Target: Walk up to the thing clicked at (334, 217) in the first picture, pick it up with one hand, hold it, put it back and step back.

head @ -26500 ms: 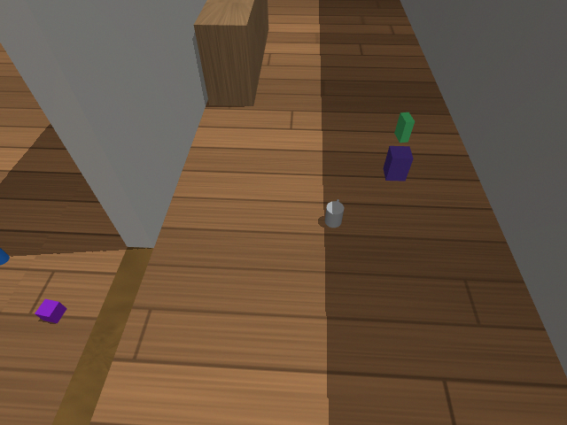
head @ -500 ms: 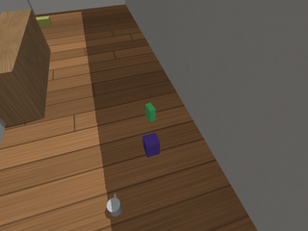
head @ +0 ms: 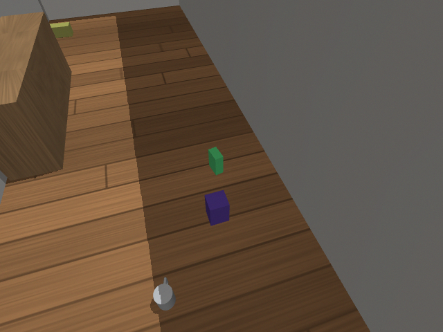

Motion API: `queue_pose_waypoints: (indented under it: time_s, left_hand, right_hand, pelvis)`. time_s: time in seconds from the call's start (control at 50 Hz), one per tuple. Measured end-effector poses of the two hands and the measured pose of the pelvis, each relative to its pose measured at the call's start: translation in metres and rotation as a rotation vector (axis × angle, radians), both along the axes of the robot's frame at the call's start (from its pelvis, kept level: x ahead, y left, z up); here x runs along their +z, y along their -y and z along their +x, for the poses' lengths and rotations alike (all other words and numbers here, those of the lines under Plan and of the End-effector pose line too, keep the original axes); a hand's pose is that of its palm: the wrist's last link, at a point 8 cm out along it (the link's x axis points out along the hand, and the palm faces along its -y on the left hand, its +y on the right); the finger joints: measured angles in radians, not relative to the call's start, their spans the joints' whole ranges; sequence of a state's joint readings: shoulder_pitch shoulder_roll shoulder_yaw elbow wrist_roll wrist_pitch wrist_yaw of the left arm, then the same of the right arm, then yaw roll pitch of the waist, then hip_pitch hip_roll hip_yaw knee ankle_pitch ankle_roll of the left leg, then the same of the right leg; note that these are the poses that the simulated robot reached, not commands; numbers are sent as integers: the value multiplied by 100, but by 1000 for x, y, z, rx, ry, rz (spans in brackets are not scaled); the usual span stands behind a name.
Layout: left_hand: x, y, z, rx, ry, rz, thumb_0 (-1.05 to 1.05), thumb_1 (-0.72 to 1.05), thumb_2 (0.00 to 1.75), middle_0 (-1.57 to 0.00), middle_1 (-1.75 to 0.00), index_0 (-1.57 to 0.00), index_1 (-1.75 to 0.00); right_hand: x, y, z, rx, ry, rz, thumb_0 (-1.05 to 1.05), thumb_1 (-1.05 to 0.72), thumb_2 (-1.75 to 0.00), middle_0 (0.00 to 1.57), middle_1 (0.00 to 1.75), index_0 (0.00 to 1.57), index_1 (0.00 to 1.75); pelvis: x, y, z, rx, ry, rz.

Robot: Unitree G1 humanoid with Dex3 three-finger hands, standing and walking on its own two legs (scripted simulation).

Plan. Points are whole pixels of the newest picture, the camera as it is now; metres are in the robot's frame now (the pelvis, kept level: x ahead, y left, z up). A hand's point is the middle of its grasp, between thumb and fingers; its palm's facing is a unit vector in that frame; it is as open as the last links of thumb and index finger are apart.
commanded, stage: stand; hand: left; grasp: from above
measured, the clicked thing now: (165, 292) +0.39 +0.26 -0.74
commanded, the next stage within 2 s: rise first in 0.28 s
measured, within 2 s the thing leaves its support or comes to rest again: neither
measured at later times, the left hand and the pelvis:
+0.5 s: hand out of the picture +0.11 +0.25 -0.15, palm faces +0.03 -0.94 -0.34, open 7.8 cm; pelvis -0.01 +0.00 -0.01, yaw +1 degrees
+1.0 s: hand out of the picture +0.12 +0.27 -0.22, palm faces -0.15 -0.88 -0.46, open 13.8 cm; pelvis -0.02 +0.02 -0.08, yaw +0 degrees
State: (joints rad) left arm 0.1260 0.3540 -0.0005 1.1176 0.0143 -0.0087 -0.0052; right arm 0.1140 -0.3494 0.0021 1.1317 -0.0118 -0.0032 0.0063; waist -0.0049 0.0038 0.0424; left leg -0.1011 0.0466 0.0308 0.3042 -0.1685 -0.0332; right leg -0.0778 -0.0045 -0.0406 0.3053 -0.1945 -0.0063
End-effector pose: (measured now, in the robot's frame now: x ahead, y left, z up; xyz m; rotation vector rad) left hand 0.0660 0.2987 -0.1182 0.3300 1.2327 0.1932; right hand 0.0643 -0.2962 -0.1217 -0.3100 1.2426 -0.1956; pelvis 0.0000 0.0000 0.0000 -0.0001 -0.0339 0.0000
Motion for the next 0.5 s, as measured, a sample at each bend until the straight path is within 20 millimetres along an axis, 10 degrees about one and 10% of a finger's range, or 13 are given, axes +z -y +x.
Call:
queue_pose_waypoints:
  time_s: [0.4, 0.5]
  left_hand:
    - [1, -2, 4, -3, 6, 3, 1, 90, 90, -21, -30, -21, -30]
    - [0, 3, 33, 33, 104, -12, 1, 80, 92, -19, -40, -19, -40]
  right_hand:
    - [-1, -2, 2, -1, 4, 1, 0, -90, -90, 20, 30, 20, 30]
    - [-2, -15, 11, -1, 112, 17, 0, -92, -91, 20, 30, 20, 30]
  pelvis:
    - [0, -2, 1, -1, 1, 2]
    - [-6, -2, -8, 19, -55, -1]
